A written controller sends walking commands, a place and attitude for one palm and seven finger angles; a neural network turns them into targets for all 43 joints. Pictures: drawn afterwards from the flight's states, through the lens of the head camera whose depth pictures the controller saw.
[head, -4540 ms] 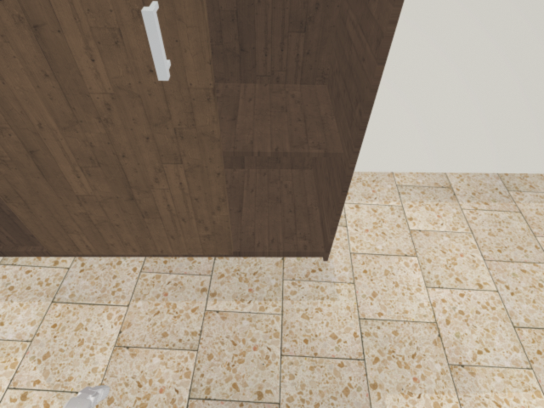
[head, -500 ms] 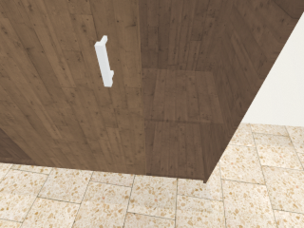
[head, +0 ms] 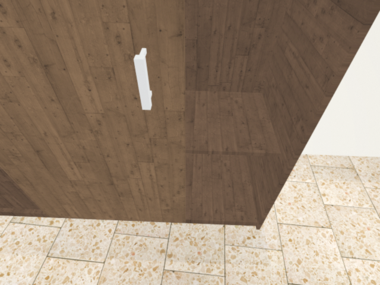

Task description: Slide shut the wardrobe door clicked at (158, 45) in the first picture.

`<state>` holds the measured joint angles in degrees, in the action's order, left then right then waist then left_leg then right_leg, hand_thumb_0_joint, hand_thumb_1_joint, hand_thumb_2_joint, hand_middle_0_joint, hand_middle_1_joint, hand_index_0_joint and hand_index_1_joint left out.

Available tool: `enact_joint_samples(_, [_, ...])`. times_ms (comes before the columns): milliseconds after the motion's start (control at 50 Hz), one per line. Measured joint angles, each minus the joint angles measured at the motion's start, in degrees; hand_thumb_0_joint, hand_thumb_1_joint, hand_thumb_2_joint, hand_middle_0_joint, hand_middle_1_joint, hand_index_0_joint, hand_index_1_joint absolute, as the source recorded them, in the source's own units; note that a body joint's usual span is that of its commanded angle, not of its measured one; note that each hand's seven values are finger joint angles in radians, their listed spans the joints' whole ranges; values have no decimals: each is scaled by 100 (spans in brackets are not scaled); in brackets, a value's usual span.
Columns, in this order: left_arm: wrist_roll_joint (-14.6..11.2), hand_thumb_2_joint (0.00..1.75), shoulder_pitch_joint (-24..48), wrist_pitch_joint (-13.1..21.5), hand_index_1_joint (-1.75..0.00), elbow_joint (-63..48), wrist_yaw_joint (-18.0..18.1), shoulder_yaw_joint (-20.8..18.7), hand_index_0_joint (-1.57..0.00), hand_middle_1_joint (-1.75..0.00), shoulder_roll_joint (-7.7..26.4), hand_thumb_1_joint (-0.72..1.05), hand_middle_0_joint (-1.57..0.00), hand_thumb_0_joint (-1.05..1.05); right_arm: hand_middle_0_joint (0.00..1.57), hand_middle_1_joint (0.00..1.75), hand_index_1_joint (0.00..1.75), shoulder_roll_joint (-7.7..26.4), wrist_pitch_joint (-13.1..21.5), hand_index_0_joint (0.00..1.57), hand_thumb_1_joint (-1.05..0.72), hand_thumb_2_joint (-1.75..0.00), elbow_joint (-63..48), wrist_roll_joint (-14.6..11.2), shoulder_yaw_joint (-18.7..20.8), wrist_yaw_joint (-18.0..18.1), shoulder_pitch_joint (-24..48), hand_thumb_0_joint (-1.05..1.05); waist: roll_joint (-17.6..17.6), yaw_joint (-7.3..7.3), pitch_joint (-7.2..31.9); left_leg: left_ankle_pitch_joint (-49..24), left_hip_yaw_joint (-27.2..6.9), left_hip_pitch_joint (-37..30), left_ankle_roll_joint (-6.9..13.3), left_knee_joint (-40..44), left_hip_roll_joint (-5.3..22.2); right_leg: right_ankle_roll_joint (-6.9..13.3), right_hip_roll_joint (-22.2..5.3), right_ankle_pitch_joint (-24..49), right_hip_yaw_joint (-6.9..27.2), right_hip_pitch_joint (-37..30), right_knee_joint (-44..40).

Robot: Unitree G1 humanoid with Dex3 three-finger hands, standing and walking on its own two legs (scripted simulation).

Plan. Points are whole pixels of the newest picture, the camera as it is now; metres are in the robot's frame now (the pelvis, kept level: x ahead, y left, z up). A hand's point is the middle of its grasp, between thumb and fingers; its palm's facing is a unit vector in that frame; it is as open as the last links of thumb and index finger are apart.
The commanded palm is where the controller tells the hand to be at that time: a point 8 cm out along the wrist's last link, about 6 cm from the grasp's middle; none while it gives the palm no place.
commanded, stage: look again from close up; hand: left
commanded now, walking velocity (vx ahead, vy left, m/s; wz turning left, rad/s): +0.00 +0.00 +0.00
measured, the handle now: (145, 79) +0.55 +0.15 +0.17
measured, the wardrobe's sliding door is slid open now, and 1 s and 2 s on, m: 0.39 0.39 0.39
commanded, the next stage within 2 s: raise the hand with hooked fingers in 0.72 s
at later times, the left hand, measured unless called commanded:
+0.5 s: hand out of the picture -0.01 +0.17 -0.18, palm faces +0.03 -0.99 -0.14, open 7.3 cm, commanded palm none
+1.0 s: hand (98, 251) +0.20 +0.20 -0.02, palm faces +0.24 -0.95 -0.21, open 7.4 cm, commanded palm +0.12 +0.24 -0.04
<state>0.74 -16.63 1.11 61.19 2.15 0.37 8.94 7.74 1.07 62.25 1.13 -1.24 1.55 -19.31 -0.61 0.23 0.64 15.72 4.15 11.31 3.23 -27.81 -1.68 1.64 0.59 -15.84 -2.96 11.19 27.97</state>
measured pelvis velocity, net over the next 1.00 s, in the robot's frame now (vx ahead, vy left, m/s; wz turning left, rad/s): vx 0.01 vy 0.01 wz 0.03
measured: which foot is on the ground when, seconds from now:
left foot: down 0.00-1.00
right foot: down 0.00-1.00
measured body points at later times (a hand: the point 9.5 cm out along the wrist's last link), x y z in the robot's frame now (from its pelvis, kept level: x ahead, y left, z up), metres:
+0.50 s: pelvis +0.01 +0.02 +0.00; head +0.03 +0.03 +0.45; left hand -0.01 +0.22 -0.17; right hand +0.01 -0.20 -0.16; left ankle -0.01 +0.08 -0.74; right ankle -0.01 -0.10 -0.74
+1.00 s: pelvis +0.01 +0.01 -0.01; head +0.00 -0.01 +0.44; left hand +0.18 +0.25 -0.01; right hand +0.08 -0.24 -0.13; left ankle +0.00 +0.08 -0.74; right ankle -0.01 -0.10 -0.74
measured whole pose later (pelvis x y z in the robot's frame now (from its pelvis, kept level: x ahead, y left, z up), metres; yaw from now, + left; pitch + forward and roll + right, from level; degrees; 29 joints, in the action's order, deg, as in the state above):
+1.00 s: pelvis +0.01 +0.01 -0.01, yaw +2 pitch +1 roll +1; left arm -7.5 -24.3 0.3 5.6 7.6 -2.2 12.5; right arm 12.9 15.8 48.5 -1.7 0.2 3.6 -20.9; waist -0.6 1.7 2.4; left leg 16.9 3.8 14.5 3.8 -30.4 -4.7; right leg 0.7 -2.3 -20.4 -2.8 15.9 35.1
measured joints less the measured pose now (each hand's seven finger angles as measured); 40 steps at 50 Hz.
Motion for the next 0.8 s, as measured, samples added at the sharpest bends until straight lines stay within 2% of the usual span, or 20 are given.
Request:
enact_joint_samples(320, [-3, 90, -176, -66, -30, 208, -32, 47, -20, -29, -114, 91, -20, 0, 20, 30, 30, -33, 74, 20, -91, -90, 220, -34, -37, 22, 44, 0, 142, -37, -171, -71, 92, -62, 158, 237, -177, -162, -166, -6, 102, 37, -41])
enact_joint_samples(560, [-10, 90, -211, -63, -30, 352, -8, 69, -20, -29, -206, 91, -20, 0, 20, 30, 30, 21, 105, 20, -92, -90, 245, -45, -17, 89, 275, 0, 158, -84, -214, 15, 98, -198, 172, 244, -197, -191, -183, -95, 116, -93, -38])
enact_joint_samples(800, [-9, 90, -104, -47, -30, 285, 4, 52, -20, -29, -136, 91, -20, 0, 20, 30, 30, 41, 102, 20, -92, -90, 275, -49, -10, 77, 315, 0, 139, -56, -212, 21, 104, -261, 138, 290, -174, -163, -157, -110, 125, -141, -63])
